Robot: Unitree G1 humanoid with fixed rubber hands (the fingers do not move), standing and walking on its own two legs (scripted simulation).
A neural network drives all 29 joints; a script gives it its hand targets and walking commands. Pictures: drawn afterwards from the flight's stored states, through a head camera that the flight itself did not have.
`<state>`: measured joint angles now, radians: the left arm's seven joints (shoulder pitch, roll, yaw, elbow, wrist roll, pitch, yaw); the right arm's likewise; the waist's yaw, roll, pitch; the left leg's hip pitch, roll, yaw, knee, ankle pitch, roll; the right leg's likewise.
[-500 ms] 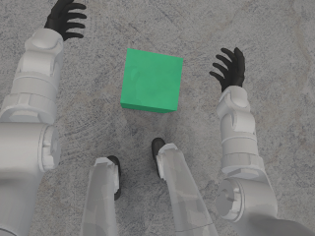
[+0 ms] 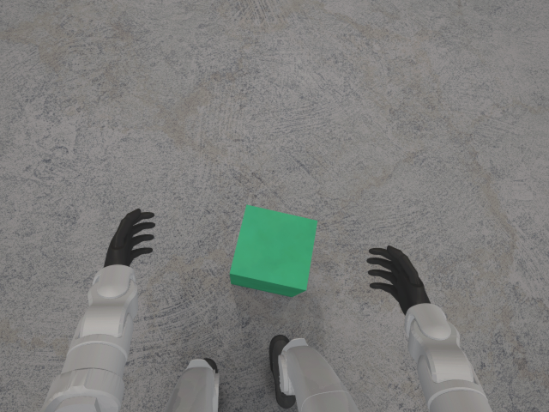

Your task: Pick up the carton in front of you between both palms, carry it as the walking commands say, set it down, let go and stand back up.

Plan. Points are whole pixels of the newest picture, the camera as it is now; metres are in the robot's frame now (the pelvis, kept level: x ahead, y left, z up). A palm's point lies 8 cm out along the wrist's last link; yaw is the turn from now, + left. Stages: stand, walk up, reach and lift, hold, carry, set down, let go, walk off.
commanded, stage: let go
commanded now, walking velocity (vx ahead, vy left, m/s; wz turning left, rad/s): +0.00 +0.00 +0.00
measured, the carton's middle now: (271, 254) +0.42 -0.10 -0.61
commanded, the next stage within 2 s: stand in 0.88 s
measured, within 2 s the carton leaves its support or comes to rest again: neither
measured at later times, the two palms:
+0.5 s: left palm (41, 353) +0.22 +0.25 -0.03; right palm (419, 325) +0.20 -0.22 -0.02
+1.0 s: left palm (27, 397) +0.17 +0.26 -0.04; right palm (446, 347) +0.17 -0.25 -0.04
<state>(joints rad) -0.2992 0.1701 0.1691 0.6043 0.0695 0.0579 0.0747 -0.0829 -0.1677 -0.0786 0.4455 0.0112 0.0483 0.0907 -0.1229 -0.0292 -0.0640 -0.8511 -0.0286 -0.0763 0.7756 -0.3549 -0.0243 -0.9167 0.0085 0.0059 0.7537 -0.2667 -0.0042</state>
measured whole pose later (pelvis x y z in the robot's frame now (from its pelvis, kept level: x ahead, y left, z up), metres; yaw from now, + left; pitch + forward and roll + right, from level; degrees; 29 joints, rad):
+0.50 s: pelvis +0.05 +0.02 +0.04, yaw -2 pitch +2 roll -1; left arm 0.22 0.21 0.04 0.46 0.00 0.05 -0.04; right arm 0.23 -0.22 -0.03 0.43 0.02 0.06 0.06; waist -0.01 0.02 0.03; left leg -0.15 -0.01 -0.05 0.43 -0.31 0.01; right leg -0.22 0.01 0.04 0.41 -0.22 0.02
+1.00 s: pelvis +0.02 +0.01 +0.03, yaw -2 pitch -2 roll +0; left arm 0.21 0.24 0.06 0.62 0.03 0.04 0.00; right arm 0.21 -0.27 -0.05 0.54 -0.02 0.07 0.01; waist 0.00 0.04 0.02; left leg -0.14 -0.01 -0.04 0.53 -0.35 -0.01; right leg -0.23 0.02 0.04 0.54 -0.27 0.00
